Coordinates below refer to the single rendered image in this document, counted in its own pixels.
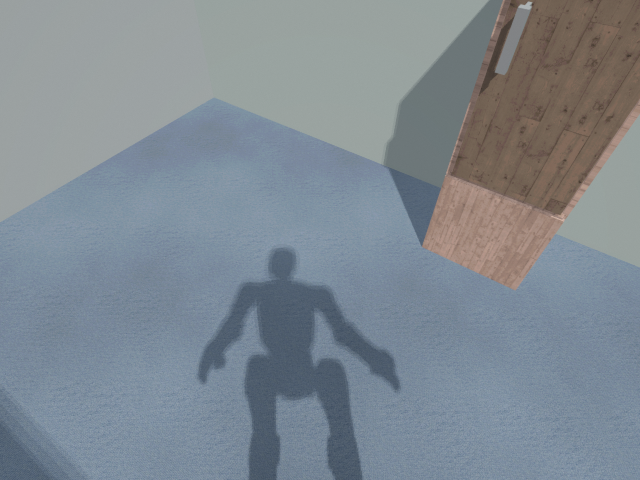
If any cupboard door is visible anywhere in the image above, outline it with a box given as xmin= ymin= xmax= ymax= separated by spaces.
xmin=452 ymin=0 xmax=640 ymax=215

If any handle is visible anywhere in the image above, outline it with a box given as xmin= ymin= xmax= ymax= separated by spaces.
xmin=495 ymin=2 xmax=533 ymax=75

